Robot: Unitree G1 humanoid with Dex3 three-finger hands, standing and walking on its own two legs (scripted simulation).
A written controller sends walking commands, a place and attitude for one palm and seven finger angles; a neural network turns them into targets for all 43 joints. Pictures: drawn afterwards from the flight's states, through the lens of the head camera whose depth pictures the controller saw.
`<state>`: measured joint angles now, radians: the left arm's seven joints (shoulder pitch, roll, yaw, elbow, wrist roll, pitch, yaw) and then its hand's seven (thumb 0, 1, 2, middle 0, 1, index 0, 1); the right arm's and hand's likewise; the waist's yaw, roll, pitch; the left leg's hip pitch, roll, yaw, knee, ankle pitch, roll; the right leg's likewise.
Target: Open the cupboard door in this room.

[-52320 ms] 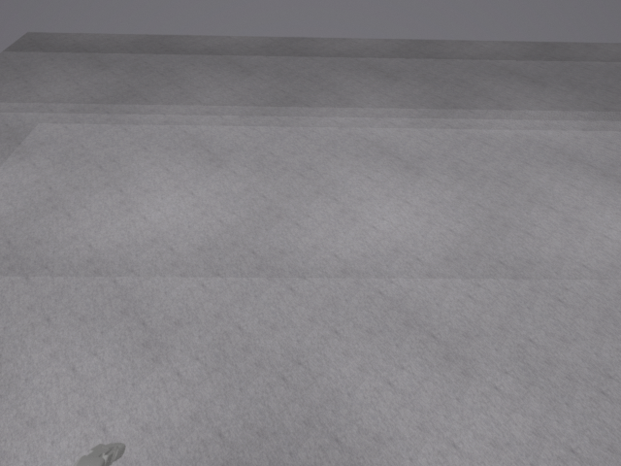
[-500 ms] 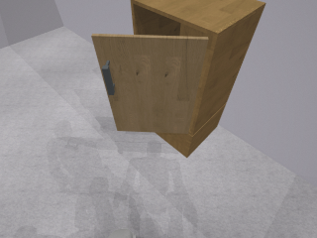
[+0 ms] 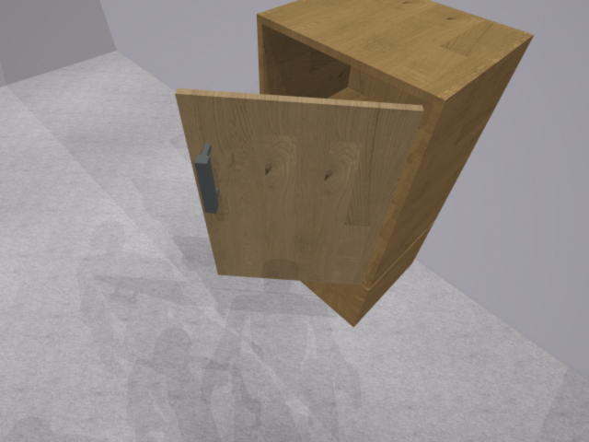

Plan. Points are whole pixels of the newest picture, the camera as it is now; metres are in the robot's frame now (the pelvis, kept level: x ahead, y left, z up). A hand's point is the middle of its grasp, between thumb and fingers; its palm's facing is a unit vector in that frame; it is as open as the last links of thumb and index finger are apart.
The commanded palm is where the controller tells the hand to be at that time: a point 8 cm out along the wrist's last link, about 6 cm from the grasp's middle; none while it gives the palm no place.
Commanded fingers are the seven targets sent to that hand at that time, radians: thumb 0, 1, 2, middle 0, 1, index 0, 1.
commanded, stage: come to a stop and stand still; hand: left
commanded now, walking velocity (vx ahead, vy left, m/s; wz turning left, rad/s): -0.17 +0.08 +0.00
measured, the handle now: (209, 178) +0.58 +0.21 -0.03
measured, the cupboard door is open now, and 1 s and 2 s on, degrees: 41 41 41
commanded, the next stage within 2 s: look again from close up in 0.68 s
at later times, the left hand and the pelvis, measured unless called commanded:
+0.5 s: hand out of the picture +0.05 +0.19 -0.17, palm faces -0.01 -0.97 -0.23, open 7.4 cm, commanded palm none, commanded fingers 0.00 0.90 0.90 -0.20 -0.30 -0.20 -0.30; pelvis -0.01 +0.01 +0.00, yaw +0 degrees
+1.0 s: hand out of the picture -0.02 +0.16 -0.16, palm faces +0.03 -0.98 -0.19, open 7.4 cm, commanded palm none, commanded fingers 0.00 0.90 0.90 -0.20 -0.30 -0.20 -0.30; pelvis -0.02 -0.01 +0.01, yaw +0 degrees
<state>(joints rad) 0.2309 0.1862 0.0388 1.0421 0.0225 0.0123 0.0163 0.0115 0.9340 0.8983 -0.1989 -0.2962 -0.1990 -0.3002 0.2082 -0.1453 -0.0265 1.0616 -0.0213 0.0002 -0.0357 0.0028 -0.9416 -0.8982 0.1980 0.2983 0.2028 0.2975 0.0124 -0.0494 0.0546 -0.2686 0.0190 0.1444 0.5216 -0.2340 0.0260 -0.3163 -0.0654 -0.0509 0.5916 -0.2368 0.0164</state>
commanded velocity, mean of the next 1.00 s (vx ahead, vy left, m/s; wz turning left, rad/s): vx -0.02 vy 0.02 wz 0.00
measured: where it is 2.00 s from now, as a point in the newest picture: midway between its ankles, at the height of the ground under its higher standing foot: outside the picture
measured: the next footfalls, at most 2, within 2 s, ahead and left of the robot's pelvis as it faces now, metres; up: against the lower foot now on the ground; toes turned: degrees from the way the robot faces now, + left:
none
